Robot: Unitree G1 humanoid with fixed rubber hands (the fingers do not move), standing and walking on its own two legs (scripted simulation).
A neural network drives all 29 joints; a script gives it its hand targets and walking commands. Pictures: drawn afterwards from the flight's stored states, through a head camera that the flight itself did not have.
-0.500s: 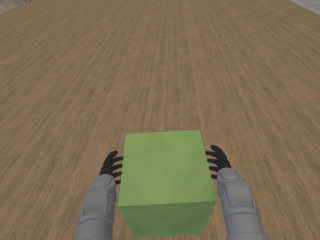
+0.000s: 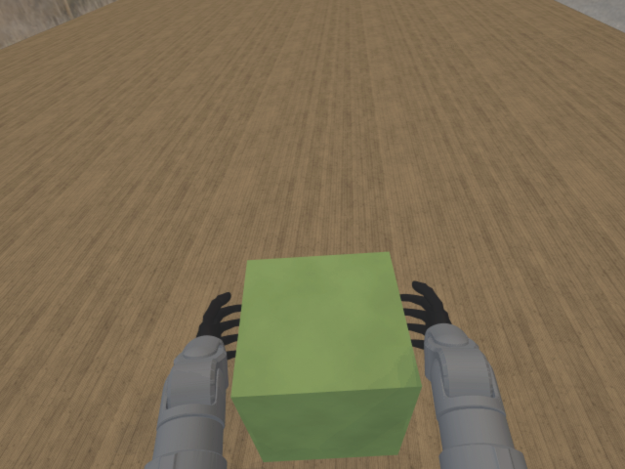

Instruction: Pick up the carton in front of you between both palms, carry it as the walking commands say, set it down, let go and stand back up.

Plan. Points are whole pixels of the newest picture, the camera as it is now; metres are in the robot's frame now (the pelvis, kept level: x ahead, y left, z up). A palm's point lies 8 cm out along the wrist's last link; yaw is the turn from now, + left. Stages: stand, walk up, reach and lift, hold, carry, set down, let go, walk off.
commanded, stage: set down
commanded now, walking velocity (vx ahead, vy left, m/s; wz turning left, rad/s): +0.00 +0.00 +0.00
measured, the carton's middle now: (324, 360) +0.31 +0.00 -0.04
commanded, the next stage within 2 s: none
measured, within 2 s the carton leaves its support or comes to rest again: neither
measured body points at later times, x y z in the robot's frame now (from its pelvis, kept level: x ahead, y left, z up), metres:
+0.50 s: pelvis -0.02 +0.03 -0.04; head +0.17 -0.01 +0.36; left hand +0.38 +0.13 -0.12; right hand +0.35 -0.18 -0.13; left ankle -0.01 +0.15 -0.74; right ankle +0.07 -0.10 -0.74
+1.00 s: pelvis -0.05 +0.02 -0.17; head +0.21 -0.03 +0.19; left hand +0.44 +0.10 -0.26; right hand +0.40 -0.20 -0.26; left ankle -0.01 +0.15 -0.74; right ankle +0.07 -0.10 -0.74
